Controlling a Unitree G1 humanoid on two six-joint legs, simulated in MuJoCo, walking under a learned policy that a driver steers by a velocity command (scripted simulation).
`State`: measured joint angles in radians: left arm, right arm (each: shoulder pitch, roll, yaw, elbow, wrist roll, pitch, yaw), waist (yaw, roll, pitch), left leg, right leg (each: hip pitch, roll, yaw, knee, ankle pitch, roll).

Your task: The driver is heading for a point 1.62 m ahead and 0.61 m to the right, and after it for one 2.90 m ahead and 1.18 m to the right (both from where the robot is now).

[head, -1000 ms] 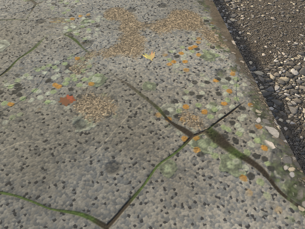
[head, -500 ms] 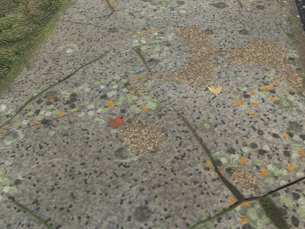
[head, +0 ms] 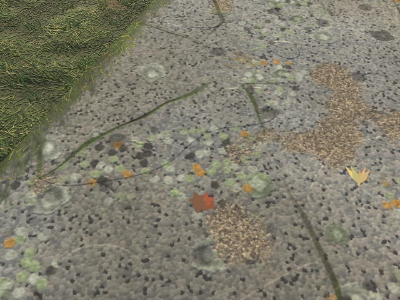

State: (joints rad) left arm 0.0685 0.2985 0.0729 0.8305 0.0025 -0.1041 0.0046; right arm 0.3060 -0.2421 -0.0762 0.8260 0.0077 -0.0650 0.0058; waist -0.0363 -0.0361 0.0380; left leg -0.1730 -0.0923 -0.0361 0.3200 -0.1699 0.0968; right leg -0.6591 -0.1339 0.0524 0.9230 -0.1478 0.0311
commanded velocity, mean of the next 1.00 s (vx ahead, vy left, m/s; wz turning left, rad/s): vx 0.50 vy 0.00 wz -0.41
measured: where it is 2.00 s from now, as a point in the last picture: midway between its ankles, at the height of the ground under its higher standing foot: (297, 153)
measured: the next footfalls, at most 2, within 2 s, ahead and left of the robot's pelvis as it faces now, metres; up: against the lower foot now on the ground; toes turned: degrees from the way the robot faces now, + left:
right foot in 0.28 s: +0.36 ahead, -0.16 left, +0.00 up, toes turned -7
left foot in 0.76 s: +0.67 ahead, -0.02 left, +0.00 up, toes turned -26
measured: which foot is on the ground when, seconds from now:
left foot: down 0.00-0.30, up 0.32-0.74, down 0.76-1.00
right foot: up 0.00-0.26, down 0.28-0.76, up 0.78-1.00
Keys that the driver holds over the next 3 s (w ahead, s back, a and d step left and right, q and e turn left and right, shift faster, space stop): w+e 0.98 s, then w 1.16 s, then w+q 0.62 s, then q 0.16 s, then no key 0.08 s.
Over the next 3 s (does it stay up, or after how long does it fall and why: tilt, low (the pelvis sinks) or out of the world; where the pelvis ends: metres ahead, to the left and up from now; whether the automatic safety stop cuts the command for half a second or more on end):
stays up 1.50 -0.67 -0.01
